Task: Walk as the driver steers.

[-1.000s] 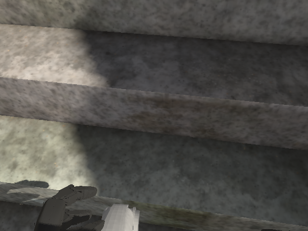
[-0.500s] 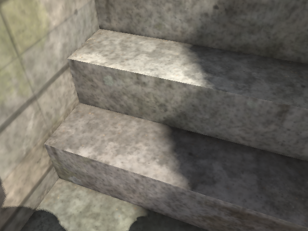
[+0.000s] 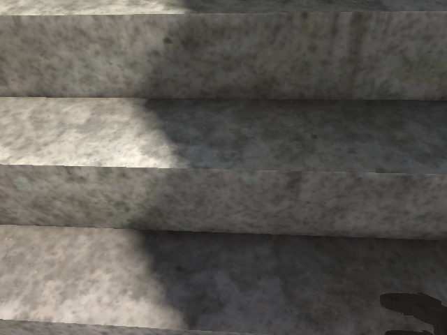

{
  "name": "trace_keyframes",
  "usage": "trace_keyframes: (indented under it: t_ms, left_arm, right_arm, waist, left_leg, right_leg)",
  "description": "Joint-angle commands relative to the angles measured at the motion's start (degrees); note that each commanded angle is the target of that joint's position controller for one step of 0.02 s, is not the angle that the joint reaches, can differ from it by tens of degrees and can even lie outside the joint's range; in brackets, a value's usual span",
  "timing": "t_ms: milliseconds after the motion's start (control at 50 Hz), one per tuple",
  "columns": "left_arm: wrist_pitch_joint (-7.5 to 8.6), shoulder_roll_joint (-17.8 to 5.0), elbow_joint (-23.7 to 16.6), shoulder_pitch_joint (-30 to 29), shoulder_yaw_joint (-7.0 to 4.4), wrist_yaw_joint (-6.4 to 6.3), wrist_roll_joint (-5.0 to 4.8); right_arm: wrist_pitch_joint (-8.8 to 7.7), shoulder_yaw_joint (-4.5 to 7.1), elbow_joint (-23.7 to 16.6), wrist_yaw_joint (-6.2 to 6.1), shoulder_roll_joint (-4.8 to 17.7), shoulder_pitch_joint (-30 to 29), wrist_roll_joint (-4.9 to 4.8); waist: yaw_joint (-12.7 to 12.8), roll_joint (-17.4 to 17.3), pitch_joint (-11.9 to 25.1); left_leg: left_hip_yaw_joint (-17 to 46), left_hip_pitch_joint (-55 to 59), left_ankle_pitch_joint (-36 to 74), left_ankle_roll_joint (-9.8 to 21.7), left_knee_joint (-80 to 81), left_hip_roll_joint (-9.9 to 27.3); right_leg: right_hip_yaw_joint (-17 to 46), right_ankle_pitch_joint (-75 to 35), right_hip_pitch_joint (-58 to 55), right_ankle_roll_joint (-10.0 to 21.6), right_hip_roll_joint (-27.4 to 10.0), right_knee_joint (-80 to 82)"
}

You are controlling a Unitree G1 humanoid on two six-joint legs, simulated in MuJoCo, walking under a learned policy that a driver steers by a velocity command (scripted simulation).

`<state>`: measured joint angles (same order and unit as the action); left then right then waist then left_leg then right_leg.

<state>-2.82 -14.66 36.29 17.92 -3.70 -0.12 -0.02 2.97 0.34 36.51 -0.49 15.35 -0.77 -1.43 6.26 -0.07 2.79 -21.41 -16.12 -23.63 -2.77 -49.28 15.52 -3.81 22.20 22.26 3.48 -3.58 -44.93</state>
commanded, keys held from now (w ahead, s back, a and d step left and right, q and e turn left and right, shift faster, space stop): e+shift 0.14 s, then shift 0.08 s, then q+shift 0.14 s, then w+q+shift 0.56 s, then w+shift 0.08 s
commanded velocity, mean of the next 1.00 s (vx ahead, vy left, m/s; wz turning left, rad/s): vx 0.43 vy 0.00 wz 0.17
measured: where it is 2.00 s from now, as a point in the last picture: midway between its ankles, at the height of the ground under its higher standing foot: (203, 130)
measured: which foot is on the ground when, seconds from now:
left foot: up 0.00-0.58, down 0.60-1.00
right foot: down 0.00-0.64, up 0.66-1.00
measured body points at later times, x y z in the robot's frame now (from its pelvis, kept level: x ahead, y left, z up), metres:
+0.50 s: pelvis +0.07 +0.04 +0.04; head +0.06 +0.03 +0.49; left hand +0.28 +0.24 -0.04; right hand +0.15 -0.20 -0.07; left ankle +0.13 +0.19 -0.37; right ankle +0.00 -0.10 -0.71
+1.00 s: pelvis +0.19 +0.14 +0.22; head +0.16 +0.18 +0.67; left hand +0.40 +0.32 +0.17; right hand +0.30 -0.07 +0.11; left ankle +0.18 +0.19 -0.50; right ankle +0.25 +0.01 -0.20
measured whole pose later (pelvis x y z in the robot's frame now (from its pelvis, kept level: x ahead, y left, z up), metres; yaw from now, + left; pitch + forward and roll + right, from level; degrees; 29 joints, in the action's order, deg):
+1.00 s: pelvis +0.19 +0.14 +0.22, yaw +12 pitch +3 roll -5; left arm 4.6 -3.6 31.9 4.4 7.1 0.6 3.7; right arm -2.7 -1.7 42.1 0.0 8.1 23.8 2.4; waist -2.8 0.7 7.7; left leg 15.5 -22.0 -19.7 6.8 -41.8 -10.7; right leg -1.6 3.5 66.7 2.5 3.7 -120.0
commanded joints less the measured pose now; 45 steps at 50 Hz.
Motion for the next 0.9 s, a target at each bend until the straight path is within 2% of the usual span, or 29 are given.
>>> trace_keyframes:
  t_ms: [20, 40, 60, 100, 160, 200, 220, 280, 320, 340, 380, 420, 460, 500, 520, 540, 560, 580, 600, 620, 640, 660, 680, 720, 760, 800, 820, 880, 900]
  left_arm:
    - [2.57, -13.19, -2.98, 8.13, -3.74, 2.07, 3.13]
    - [2.65, -14.5, -4.57, 5.07, -4.22, 1.36, 3.57]
    - [1.73, -14.91, -6.03, -1.48, -3.79, -0.24, 1.34]
    - [0.74, -11.3, -7.71, -5.89, -1.95, -1.96, 0.38]
    - [1.18, -7.88, -10.46, -11.03, -0.22, -4.07, 0.64]
    - [0.73, -8.52, -9.73, -7.97, 0.19, -4.54, 1.94]
    - [0.4, -8.59, -8.71, -4.5, 0.32, -4.79, 1.34]
    - [0.56, -6.54, -5.9, 0.79, 1.34, -5.69, 1.75]
    - [1.17, -3.98, -3.73, 2.62, 2.41, -5.23, 1.6]
    - [1.38, -4.8, -4.23, -0.14, 2.48, -4.68, 1.89]
    - [1.1, -7.6, -4.43, -4.28, 1.95, -3.57, 1.99]
    - [0.34, -9.23, -3.54, -4.18, 1.27, -2.44, 2.19]
    - [1.32, -10.35, -2.83, -4.54, 0.81, -2.09, 1.69]
    - [2.38, -11.87, -0.59, -4.18, 0.13, -2.56, -0.11]
    - [1.86, -14.69, -1.4, -12.33, -0.43, -2.33, -1.7]
    - [2.03, -15.84, 0.33, -12.08, -0.87, -1.58, -0.63]
    - [2.7, -17.23, 3.05, -10.0, -1.41, -1.21, -0.49]
    - [3.55, -15.87, 4.25, -10.19, -1.5, -1.34, 0.45]
    - [3.53, -15.23, 3.15, -13.77, -1.02, -1.02, -0.46]
    - [3.75, -10.24, 1.49, -4.94, -0.41, -1.5, -1.77]
    - [5.04, -10.98, -2.66, -15.97, 0.74, 0.25, -1.42]
    - [6.01, -7.47, -5.87, -25.16, 0.93, 2.5, 1.12]
    - [7.13, -1.98, -7.46, -25.38, 2.6, 4.29, 2.5]
    - [8.03, 4.61, -9.03, -24.07, 5.89, 6.29, 4.68]
    - [8.1, 5.59, -10.12, -21.87, 6.9, 6.23, 4.81]
    - [8.62, 5.89, -9.45, -19.0, 7.82, 5.7, 4.35]
    - [8.65, 7.58, -9.1, -18.12, 8.89, 4.48, 4.35]
    - [8.21, 6.77, -8.81, -17.99, 9.39, 1.59, 5.05]
    - [7.61, 7.04, -8.46, -18.0, 9.33, 1.24, 5.1]
  right_arm:
    - [-3.04, 0.12, -7.97, 0.11, -1.8, -0.6, 2.51]
    - [-4.41, 0.11, -6.99, 0.1, -2.12, -0.62, 1.78]
    - [-5.34, -0.37, -7.32, -0.1, -2.07, -1.95, 2.17]
    - [-5.93, -1.24, -11.16, -1.04, -2.92, -6.55, 3.45]
    - [-5.53, -0.25, -9.17, -0.6, 0.17, -0.75, 2.88]
    - [-4.62, -0.02, -8.96, -1.08, -1.15, -0.65, 2.52]
    - [-4.28, -0.32, -9.7, -1.13, -1.74, -0.73, 2.46]
    - [-4.05, -1.13, -9.18, -1.12, -2.9, 1.11, 0.6]
    - [-4.3, -1.86, -7.53, -0.91, -4.61, 3.12, -0.75]
    - [-3.77, -1.83, -7.4, -0.99, -4.58, 4.94, -1.05]
    - [-2.87, -1.68, -8.33, -1.7, -3.96, 7.45, -0.8]
    - [-2.6, -2.41, -10.87, -2.7, -4.76, 3.52, 0.38]
    - [-3.08, -2.67, -12.18, -2.83, -4.17, 3.69, 0.42]
    - [-3.53, -4.04, -13.96, -2.72, -5.95, 3.81, 1.65]
    - [-3.42, -5.32, -15.12, -1.95, -5.53, 5.54, 2.41]
    - [-3.02, -4.46, -12.76, -1.9, -4.27, 7.78, 2.53]
    - [-2.71, -2.36, -11.83, -2.08, -0.11, 11.62, 1.88]
    - [-2.96, 0.37, -8.3, -0.77, 4.28, 18.35, 2.12]
    - [-3.43, 1.42, -7.02, 0.83, 6.24, 24.89, 2.17]
    - [-4.14, 2.21, -5.15, 1.98, 9.32, 22.71, 4.1]
    - [-3.71, 4.27, -4.09, 1.05, 16.29, 33.7, 6.97]
    - [-4.16, 3.44, -4.42, -0.48, 15.45, 29.01, 7.97]
    - [-4.28, 1.64, -3.75, -0.85, 10.72, 24.96, 6.22]
    - [-4.43, -0.8, -1.6, 0.34, 1.01, 21.75, 3.17]
    - [-4.93, -2.45, 1.17, 0.69, -4.41, 22.25, 3.76]
    - [-5.8, -2.28, 1.85, 0.75, -3.95, 23.71, 3.69]
    - [-5.9, -1.74, 1.37, 1.01, -2.07, 23.43, 3.47]
    - [-6.1, -0.65, -0.19, 0.57, 0.57, 20.37, 2.06]
    - [-5.63, -1.39, -0.38, 0.43, -1.31, 18.5, 3.17]
  waist:
    - [-4.63, 14.51, 8.95]
    - [-4.36, 6.35, 11.64]
    - [-6.06, 3.58, 6.61]
    - [-6.83, 2.21, 3.29]
    - [-8.57, 3.51, 9.92]
    - [-6.23, 4.69, 10.24]
    - [-4.78, 4.48, 8.02]
    - [-1.92, 6.15, 3.06]
    - [-0.74, 6.25, 0.13]
    - [-2.41, 4.83, -1.14]
    - [-4.93, 7.07, -1.63]
    - [-3.83, 11.72, -2.91]
    - [-4.83, 13.13, -4.54]
    - [-6.68, 13.11, -2.49]
    - [-11.3, 12.15, 0.11]
    - [-12.05, 10.05, 4.26]
    - [-13.89, 10.37, 6.68]
    - [-15.52, 10.06, 10.12]
    - [-19.36, 10.13, 10.79]
    - [-12.59, -4.08, 15.38]
    - [-19.71, -24.62, 18.82]
    - [-15.27, -28.46, 15.42]
    - [-11.31, -21.35, 10.4]
    - [-6.91, -9.21, 0.56]
    - [-4.32, -6.6, -2.4]
    - [-4.16, -4.86, -2.52]
    - [-4.51, -4.94, -2.3]
    - [-4.72, -4.1, -3.23]
    - [-4.58, -4.86, -2.38]
  left_leg:
    - [20.19, -27.67, -15.66, -5.51, -43.35, -16.65]
    - [26.85, -32.65, -12.68, -5.15, -50.27, -16.92]
    - [27.35, -36.49, -2.5, -4.09, -50.37, -16.32]
    - [29.78, -38.56, 3.61, -3.6, -51.86, -17.36]
    - [26.99, -33.59, 8.56, -3.39, -58.34, -18.56]
    - [25.2, -34.87, 7.22, -2.75, -74.48, -19.95]
    - [25.44, -39.88, 5.46, -2.31, -79.31, -19.96]
    - [27.91, -53.58, -2.34, -2.12, -90.06, -19.32]
    - [33.99, -58.87, -6.27, -1.8, -88.26, -20.46]
    - [34.09, -56.6, -5.52, -2.18, -87.03, -20.89]
    - [32.97, -55.07, -1.72, -3.37, -82.54, -19.48]
    - [26.98, -59.65, 0.89, -5.25, -80.09, -18.12]
    - [27.67, -64.85, 0.64, -5.06, -76.75, -15.67]
    - [30.06, -63.01, -4.54, -1.78, -70.17, -10.14]
    - [21.92, -44.74, -12.27, 1.25, -48.8, -9.96]
    - [16.23, -22.76, -15.84, 3.88, -43.43, -13.8]
    - [13.08, -16.94, -19.06, 5.17, -40.47, -16.97]
    - [6.5, -11.12, -22.1, 6.12, -39.03, -23.71]
    - [14.34, -12.27, -18.83, 9.33, -22.09, -23.64]
    - [30.91, -0.57, -21.13, 13.71, -11.94, -23.49]
    - [64.94, 0.62, -33.24, 18.4, 18.1, -13.56]
    - [82.99, -4.16, -39.73, 17.81, 33.3, -11.62]
    - [79.46, -8.51, -36.0, 15.12, 30.64, -10.8]
    - [58.65, -19.31, -27.73, 13.56, 16.58, -15.39]
    - [51.81, -18.38, -20.88, 13.57, 13.81, -17.95]
    - [53.31, -12.78, -17.13, 14.8, 15.87, -17.12]
    - [51.83, -11.5, -13.52, 14.21, 17.15, -16.93]
    - [52.48, -15.75, -11.87, 11.15, 24.08, -17.51]
    - [51.82, -19.79, -9.13, 12.18, 23.17, -18.24]
  right_leg:
    - [41.21, -76.47, -22.38, 14.29, -8.88, 14.28]
    - [45.98, -51.79, -23.47, 17.22, -11.91, 19.01]
    - [40.27, -37.49, -20.84, 15.43, -9.52, 18.66]
    - [39.84, -35.78, -16.55, 14.97, -8.95, 17.96]
    - [31.53, -43.83, -15.97, 10.85, -7.99, 14.31]
    - [31.03, -48.16, -14.41, 10.85, -9.07, 13.92]
    - [31.72, -46.44, -17.1, 11.09, -9.13, 14.9]
    - [27.96, -39.82, -25.72, 10.1, -10.28, 17.29]
    - [23.66, -37.77, -27.3, 9.39, -11.11, 18.42]
    - [21.28, -36.2, -22.49, 9.18, -11.4, 20.54]
    - [17.45, -23.04, -15.54, 10.01, -11.6, 25.58]
    - [18.62, -1.22, -13.41, 12.78, -11.23, 31.63]
    - [18.25, 5.8, -16.09, 12.56, -12.6, 35.44]
    - [16.23, -0.31, -17.37, 11.83, -16.46, 39.55]
    - [7.91, -5.94, -8.99, 10.62, -13.62, 46.62]
    - [0.97, -24.29, 0.15, 10.97, -11.71, 48.02]
    - [-0.84, -52.24, -5.05, 11.37, -11.98, 44.84]
    - [-2.77, -82.79, -10.98, 12.87, -14.21, 35.97]
    - [-4.5, -95.25, -19.03, 10.94, -13.3, 19.83]
    - [-0.37, -87.95, -5.45, 10.24, -10.92, 6.7]
    - [1.28, -49.0, 2.55, 7.99, -2.74, -10.32]
    - [11.68, -25.82, 8.65, 6.39, 7.27, -32.2]
    - [14.79, -22.04, 16.82, 4.82, 7.18, -50.3]
    - [9.45, -18.19, 26.51, 4.13, 7.28, -65.12]
    - [8.11, -17.61, 31.87, 4.59, 7.07, -71.49]
    - [8.3, -20.64, 37.34, 4.64, 6.97, -71.31]
    - [8.55, -21.0, 39.76, 3.96, 6.06, -68.6]
    - [2.45, -19.66, 39.0, 1.03, 6.9, -64.31]
    - [0.69, -20.66, 36.06, -0.18, 8.53, -68.83]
